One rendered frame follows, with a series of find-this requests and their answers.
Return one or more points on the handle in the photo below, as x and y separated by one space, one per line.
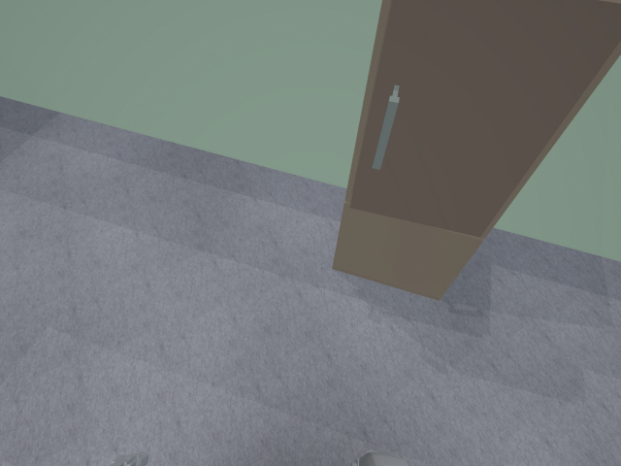
386 127

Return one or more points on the cupboard door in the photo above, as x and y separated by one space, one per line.
484 85

